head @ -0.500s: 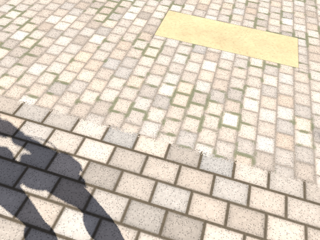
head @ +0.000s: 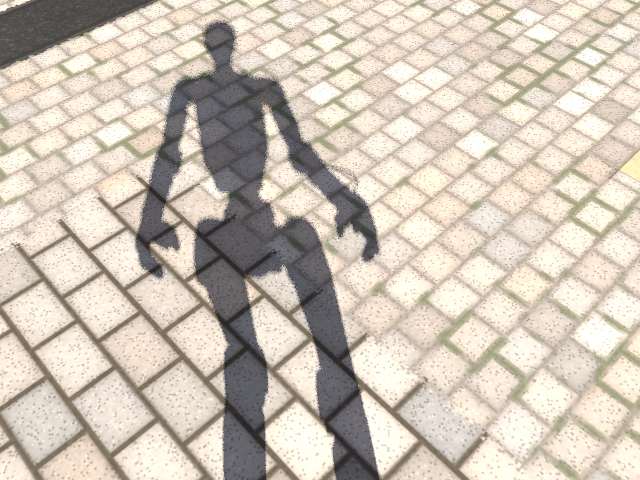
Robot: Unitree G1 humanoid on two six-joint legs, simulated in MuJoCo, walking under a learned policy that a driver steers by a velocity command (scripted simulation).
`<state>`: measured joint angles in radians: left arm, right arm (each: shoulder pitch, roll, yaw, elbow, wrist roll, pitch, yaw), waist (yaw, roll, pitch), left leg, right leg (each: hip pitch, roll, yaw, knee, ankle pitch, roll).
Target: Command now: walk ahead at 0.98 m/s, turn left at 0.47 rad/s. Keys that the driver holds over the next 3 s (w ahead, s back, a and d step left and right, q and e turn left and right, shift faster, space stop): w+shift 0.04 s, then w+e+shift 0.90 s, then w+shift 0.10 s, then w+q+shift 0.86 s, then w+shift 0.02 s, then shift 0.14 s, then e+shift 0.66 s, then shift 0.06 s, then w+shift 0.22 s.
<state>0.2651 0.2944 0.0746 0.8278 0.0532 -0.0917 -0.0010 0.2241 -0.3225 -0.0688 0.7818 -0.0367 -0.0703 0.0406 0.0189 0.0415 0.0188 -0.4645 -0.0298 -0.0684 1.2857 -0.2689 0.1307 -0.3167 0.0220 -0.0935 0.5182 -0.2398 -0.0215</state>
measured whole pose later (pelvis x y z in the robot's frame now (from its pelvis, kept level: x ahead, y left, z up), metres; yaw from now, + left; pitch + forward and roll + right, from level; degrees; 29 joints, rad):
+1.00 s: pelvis +0.87 -0.13 +0.00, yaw -39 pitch +1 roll +0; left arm 0.47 0.30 0.07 0.84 0.00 -0.06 -0.01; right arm 0.01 -0.24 0.02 0.59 -0.06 -0.06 0.02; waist 0.08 0.00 0.04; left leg -0.74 0.15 -0.09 0.88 -0.11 -0.06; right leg -0.05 0.22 0.13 0.35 -0.29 -0.19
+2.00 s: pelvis +1.68 -0.55 -0.03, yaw -5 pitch +2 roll -2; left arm 0.52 0.29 0.04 0.91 0.02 -0.09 0.01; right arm -0.06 -0.33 -0.03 0.60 -0.05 -0.03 0.09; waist 0.08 0.04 0.04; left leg -0.66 -0.02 0.12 0.67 -0.01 0.17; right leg 0.24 -0.04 -0.29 0.38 -0.47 0.06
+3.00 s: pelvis +2.09 -0.64 +0.00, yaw -35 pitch +2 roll +0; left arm 0.21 0.28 0.05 0.54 -0.01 0.01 0.02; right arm 0.24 -0.31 -0.07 0.80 0.01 -0.08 0.01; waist -0.03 -0.02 -0.07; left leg -0.28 -0.01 -0.02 0.54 -0.32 0.02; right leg -0.37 0.12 0.19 0.62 -0.32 -0.06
